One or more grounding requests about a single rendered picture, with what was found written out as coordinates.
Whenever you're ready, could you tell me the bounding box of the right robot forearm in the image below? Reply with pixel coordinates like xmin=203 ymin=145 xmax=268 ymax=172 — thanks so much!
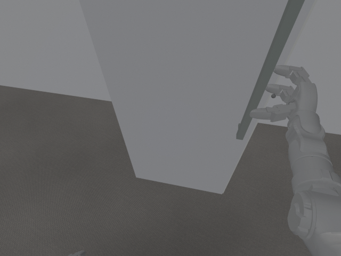
xmin=286 ymin=110 xmax=341 ymax=197

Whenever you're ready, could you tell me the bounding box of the robot right hand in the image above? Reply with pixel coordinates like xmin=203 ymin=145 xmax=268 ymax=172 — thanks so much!
xmin=249 ymin=65 xmax=318 ymax=122

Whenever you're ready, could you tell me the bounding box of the handle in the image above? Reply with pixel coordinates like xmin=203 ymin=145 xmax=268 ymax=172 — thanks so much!
xmin=236 ymin=0 xmax=305 ymax=140

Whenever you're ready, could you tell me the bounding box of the fridge door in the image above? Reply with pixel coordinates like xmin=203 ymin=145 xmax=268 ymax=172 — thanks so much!
xmin=79 ymin=0 xmax=315 ymax=194

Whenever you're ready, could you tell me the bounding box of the right robot upper arm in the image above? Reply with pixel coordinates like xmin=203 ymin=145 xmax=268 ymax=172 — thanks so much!
xmin=287 ymin=190 xmax=341 ymax=256

